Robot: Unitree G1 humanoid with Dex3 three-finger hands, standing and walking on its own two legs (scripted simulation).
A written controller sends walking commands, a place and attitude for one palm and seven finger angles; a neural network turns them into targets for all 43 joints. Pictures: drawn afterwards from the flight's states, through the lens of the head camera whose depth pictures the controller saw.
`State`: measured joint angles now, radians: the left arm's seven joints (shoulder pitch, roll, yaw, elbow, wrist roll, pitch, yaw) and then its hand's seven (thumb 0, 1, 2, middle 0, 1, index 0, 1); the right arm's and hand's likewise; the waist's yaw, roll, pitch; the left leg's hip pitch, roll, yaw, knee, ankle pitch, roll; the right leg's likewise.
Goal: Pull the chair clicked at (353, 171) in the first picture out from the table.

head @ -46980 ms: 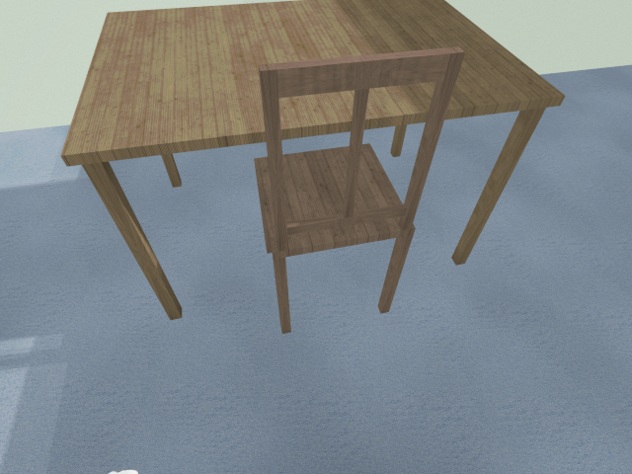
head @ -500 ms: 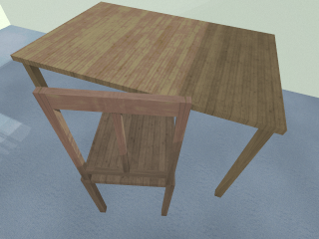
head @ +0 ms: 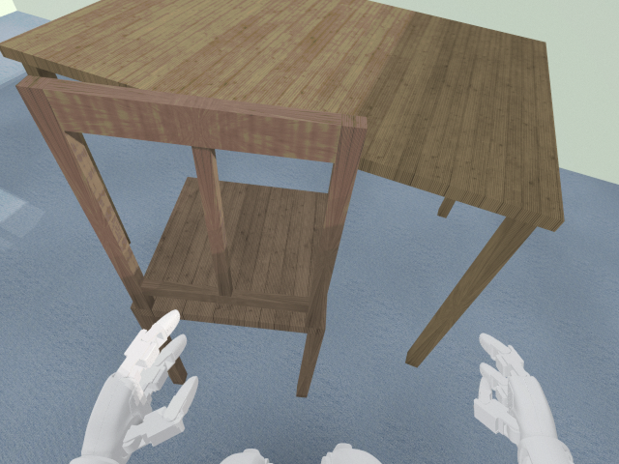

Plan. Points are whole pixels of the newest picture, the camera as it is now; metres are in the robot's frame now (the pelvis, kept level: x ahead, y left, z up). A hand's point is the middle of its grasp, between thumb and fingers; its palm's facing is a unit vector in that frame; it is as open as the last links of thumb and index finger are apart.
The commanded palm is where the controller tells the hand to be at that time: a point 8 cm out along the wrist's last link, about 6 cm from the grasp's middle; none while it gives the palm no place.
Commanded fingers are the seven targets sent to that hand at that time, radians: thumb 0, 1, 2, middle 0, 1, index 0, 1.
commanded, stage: raise the hand toward the chair's back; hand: left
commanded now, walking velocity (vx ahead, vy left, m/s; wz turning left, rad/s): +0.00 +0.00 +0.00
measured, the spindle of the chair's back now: (217, 234) +0.44 +0.15 +0.02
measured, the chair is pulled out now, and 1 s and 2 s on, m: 0.15 0.15 0.15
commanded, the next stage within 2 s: aim the fingers beside a spindle in 1.68 s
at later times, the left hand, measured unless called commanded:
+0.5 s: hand (148, 357) +0.23 +0.19 +0.05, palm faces +0.08 -0.99 -0.06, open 13.6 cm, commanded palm +0.19 +0.24 +0.03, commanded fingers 0.00 -0.20 0.43 -0.09 -0.13 -0.09 -0.13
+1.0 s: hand (142, 364) +0.24 +0.21 +0.02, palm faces -0.08 -1.00 -0.02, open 16.8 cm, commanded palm +0.22 +0.27 +0.04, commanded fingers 0.00 -0.50 0.30 -0.06 -0.08 -0.06 -0.08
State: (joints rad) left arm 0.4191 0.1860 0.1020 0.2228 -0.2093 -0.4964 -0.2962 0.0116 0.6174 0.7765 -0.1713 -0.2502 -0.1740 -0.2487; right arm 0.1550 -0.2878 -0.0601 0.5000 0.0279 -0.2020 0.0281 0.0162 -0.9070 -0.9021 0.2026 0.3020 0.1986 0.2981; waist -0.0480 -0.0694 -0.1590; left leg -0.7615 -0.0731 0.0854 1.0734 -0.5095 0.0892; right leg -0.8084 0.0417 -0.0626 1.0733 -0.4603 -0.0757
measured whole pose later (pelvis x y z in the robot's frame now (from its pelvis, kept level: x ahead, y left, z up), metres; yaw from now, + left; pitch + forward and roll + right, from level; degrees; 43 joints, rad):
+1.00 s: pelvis +0.02 +0.01 +0.00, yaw +2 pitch +16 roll -3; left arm 0.33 0.28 0.15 0.10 -0.29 -0.36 -0.35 0.00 -0.47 0.32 -0.06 -0.08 -0.06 -0.08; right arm 0.19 -0.25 0.04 0.50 0.05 -0.20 -0.03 0.01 -0.90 -0.90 0.21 0.30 0.20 0.30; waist -0.01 0.04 -0.14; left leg -0.87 -0.06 0.01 1.12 -0.54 0.10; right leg -0.87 0.05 -0.13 1.04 -0.47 -0.07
